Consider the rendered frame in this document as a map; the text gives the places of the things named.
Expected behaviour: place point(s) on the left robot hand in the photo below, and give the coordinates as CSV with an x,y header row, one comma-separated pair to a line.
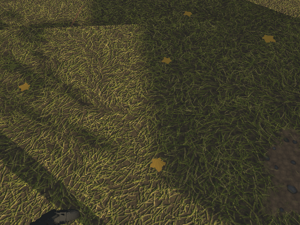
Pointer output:
x,y
57,217

